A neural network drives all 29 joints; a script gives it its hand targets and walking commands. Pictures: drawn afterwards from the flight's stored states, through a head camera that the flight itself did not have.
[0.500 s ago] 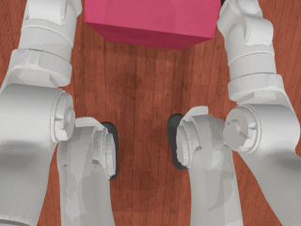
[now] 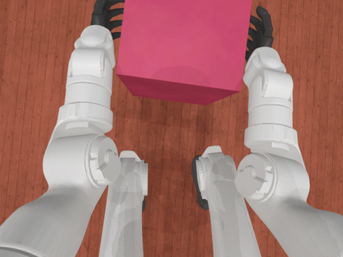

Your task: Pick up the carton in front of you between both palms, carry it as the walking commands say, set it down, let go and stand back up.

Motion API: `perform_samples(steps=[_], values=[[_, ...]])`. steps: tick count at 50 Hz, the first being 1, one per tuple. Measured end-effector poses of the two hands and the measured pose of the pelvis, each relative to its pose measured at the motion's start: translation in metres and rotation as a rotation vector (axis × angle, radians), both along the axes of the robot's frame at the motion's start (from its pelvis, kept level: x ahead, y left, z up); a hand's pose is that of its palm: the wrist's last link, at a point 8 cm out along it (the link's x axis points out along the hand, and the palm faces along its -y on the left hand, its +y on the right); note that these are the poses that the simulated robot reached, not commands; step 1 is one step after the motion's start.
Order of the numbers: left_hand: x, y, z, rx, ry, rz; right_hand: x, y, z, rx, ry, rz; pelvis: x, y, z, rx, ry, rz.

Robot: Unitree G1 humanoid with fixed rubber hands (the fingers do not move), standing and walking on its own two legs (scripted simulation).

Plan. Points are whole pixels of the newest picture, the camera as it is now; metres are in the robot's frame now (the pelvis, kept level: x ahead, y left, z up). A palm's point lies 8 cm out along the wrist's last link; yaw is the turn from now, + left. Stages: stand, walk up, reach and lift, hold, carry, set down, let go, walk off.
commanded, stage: reach and lift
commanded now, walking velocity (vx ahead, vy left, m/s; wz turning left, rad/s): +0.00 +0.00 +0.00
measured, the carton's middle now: (178, 50) +0.54 -0.02 -0.14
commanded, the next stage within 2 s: none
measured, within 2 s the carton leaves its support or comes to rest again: neither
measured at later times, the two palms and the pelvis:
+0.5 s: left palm (57, 12) +0.49 +0.14 +0.09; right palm (316, 27) +0.47 -0.16 +0.09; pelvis +0.05 +0.00 +0.12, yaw +1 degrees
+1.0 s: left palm out of the picture +0.43 +0.15 +0.24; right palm out of the picture +0.43 -0.15 +0.24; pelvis +0.09 -0.01 +0.25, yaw +1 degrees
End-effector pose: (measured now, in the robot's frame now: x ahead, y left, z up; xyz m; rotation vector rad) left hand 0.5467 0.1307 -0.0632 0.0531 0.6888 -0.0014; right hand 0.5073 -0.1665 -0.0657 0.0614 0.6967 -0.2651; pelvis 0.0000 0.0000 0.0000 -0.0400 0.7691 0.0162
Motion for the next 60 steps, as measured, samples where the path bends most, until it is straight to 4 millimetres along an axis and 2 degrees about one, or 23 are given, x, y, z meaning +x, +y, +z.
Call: perform_samples(steps=[9, 18, 29, 48, 60], values=[[-0.016, 0.011, 0.048, -0.016, -0.004, 0.045, -0.003, 0.01, 0.052, 0.001, -0.006, 0.033, 0.018, -0.001, 0.038, 0.009, -0.01, 0.006], [-0.04, 0.011, 0.109, -0.031, 0.002, 0.07, -0.022, 0.01, 0.114, 0.003, -0.002, 0.044, 0.038, 0.001, 0.088, 0.009, -0.073, 0.012], [-0.067, 0.011, 0.178, -0.031, 0.0, 0.097, -0.043, 0.009, 0.182, 0.012, -0.004, 0.065, 0.052, 0.001, 0.146, 0.025, -0.186, 0.001], [-0.114, 0.015, 0.291, -0.029, 0.0, 0.141, -0.076, 0.012, 0.295, 0.007, -0.003, 0.116, 0.086, -0.005, 0.243, 0.044, -0.462, 0.0], [-0.141, 0.018, 0.358, -0.014, -0.031, 0.156, -0.095, 0.016, 0.361, -0.008, -0.032, 0.154, 0.105, -0.007, 0.284, 0.049, -0.682, 0.005]])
